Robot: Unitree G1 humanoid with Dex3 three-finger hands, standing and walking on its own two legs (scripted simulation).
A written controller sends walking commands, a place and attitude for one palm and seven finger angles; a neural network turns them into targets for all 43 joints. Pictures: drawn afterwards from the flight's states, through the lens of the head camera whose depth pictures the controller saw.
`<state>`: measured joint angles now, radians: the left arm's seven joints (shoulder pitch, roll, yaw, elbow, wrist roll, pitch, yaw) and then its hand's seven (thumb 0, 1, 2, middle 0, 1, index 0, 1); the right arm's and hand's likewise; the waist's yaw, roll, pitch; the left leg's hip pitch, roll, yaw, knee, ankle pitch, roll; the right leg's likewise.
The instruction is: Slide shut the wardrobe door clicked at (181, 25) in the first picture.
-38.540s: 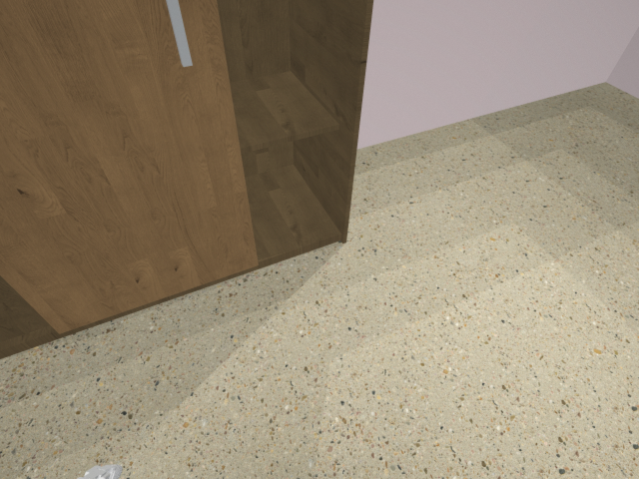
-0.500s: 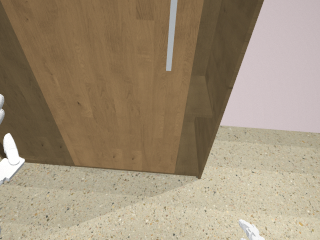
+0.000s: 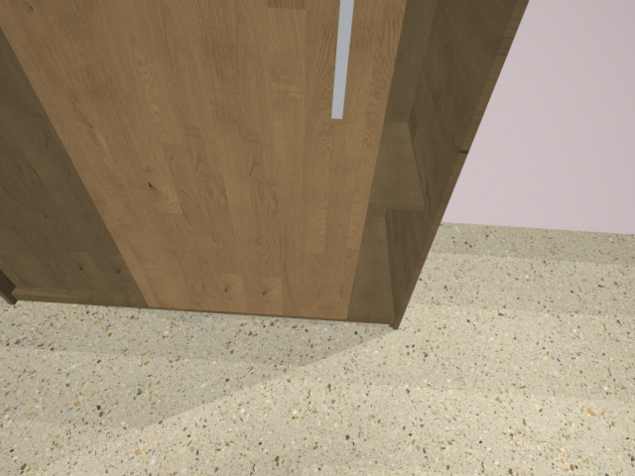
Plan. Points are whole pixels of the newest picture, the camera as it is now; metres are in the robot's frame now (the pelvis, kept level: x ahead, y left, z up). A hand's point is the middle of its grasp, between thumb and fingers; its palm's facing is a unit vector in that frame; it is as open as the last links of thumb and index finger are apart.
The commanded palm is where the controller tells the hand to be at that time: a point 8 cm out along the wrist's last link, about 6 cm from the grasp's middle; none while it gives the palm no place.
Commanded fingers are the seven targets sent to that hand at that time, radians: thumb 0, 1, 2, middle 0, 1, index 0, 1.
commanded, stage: let the arm hang, fingers relaxed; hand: left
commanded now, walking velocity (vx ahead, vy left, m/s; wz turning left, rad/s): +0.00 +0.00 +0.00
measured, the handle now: (344, 26) +0.72 -0.01 +0.25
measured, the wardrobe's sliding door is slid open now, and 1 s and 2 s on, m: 0.17 0.17 0.17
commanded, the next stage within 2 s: look to check the result in 0.80 s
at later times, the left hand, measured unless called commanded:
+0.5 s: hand out of the picture +0.00 +0.20 -0.17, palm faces +0.00 -0.98 -0.21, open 7.4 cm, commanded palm none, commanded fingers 0.00 0.90 0.90 -0.20 -0.30 -0.20 -0.30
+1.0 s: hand out of the picture +0.05 +0.21 -0.16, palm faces -0.03 -0.97 -0.24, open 7.4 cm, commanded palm none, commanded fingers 0.00 0.90 0.90 -0.20 -0.30 -0.20 -0.30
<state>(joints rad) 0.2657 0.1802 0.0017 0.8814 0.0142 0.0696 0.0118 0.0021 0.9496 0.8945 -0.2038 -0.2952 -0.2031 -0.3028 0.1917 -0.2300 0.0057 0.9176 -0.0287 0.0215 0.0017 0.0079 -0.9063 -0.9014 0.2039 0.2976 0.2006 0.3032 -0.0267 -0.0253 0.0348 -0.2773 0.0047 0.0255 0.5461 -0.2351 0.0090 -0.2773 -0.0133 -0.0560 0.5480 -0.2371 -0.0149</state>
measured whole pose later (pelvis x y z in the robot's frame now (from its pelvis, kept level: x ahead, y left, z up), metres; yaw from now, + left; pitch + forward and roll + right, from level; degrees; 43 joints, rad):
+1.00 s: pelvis +0.02 +0.02 +0.01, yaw -1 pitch -2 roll +0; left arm 0.21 0.21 0.01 1.15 0.01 0.00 0.02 0.00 0.91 0.90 -0.20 -0.30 -0.20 -0.30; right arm 0.22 -0.19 -0.02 1.13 -0.02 0.01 -0.02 0.00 -0.91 -0.90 0.20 0.30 0.20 0.30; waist -0.01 0.00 0.06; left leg -0.17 -0.01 0.06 0.38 -0.19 0.03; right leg -0.17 -0.02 -0.02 0.37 -0.17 0.01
